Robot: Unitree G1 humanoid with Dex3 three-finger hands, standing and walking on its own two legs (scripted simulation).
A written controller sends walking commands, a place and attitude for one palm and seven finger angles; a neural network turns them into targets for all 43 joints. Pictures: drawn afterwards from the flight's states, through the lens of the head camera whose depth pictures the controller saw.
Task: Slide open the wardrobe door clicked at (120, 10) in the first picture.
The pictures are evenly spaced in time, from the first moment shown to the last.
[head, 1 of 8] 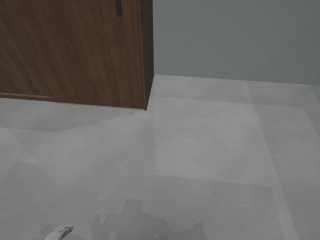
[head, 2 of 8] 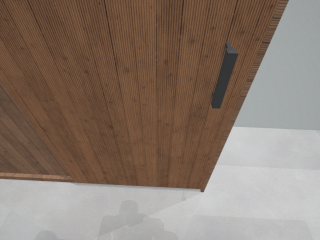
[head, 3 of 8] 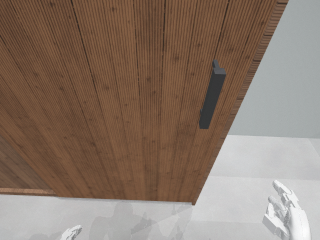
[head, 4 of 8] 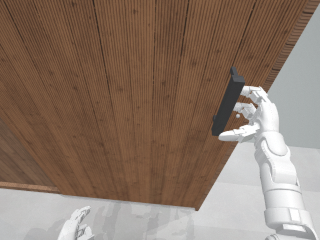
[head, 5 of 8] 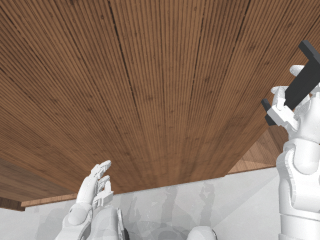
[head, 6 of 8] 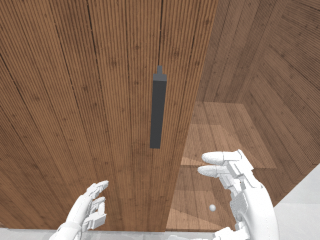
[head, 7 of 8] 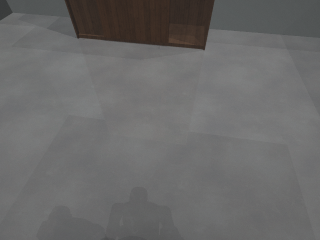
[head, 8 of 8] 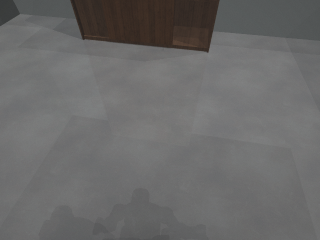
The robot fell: no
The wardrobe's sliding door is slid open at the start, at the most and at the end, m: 0.00 0.43 0.43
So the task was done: yes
